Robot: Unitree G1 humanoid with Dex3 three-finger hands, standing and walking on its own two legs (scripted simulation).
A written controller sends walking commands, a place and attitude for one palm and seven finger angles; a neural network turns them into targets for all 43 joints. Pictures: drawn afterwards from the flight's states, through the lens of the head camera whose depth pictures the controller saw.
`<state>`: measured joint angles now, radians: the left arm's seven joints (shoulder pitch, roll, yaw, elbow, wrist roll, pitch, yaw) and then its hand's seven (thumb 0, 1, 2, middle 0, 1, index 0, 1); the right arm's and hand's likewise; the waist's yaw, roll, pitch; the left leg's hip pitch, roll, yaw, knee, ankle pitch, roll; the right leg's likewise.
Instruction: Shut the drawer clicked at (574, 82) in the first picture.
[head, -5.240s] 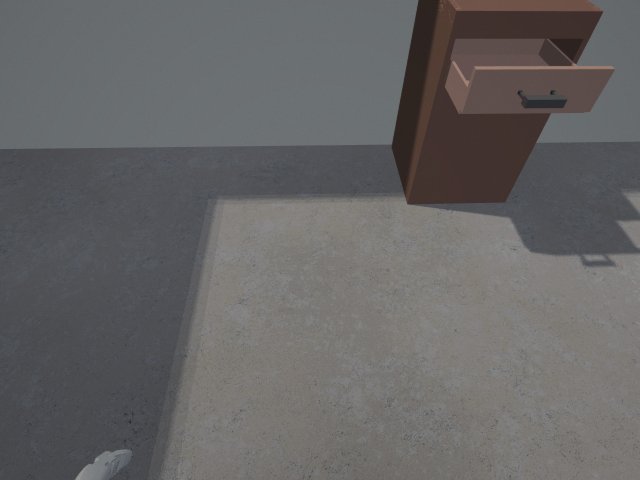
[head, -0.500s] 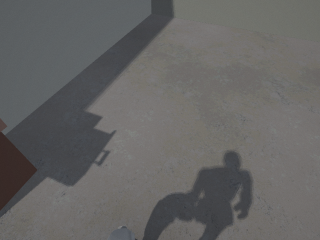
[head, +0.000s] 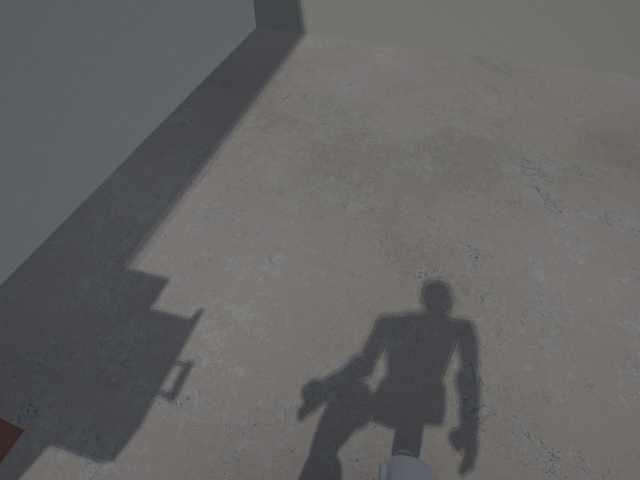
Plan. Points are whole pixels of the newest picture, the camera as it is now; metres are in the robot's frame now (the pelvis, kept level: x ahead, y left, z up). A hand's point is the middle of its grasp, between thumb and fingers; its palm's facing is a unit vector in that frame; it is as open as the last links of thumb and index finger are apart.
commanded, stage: turn to face it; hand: left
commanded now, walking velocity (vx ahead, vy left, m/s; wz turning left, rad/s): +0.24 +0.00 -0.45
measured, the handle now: out of the picture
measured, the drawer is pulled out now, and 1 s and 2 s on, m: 0.20 0.20 0.20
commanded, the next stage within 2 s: none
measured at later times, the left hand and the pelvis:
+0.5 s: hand (237, 431) +0.22 +0.14 -0.17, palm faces +0.14 -0.97 -0.21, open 7.2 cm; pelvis +0.14 -0.05 -0.01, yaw +7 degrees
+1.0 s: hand (186, 476) +0.16 +0.20 -0.16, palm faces +0.40 -0.87 -0.29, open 7.4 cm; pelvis +0.15 -0.04 -0.01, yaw +22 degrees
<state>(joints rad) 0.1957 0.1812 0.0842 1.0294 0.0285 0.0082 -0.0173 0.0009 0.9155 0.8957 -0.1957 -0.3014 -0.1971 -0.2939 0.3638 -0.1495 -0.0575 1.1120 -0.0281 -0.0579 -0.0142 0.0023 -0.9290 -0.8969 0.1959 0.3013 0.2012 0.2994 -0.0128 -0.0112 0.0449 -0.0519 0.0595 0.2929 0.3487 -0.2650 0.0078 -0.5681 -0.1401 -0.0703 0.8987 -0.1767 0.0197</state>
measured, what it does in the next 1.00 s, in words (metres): walks ahead, turning left: right foot, then left foot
